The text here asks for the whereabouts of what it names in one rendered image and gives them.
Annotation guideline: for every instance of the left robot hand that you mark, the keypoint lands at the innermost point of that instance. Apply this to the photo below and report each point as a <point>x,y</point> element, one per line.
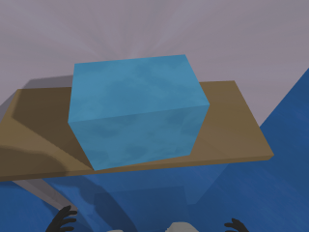
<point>58,221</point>

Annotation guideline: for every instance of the right robot hand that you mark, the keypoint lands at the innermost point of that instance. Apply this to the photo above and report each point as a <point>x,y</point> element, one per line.
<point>236,224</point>

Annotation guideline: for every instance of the carton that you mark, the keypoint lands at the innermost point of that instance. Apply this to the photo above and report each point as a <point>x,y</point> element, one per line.
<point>130,111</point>

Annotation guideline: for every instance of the robot right thigh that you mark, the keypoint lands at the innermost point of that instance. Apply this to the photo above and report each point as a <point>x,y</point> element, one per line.
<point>181,227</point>

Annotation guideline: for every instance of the table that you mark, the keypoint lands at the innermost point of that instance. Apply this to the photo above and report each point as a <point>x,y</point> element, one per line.
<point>37,142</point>

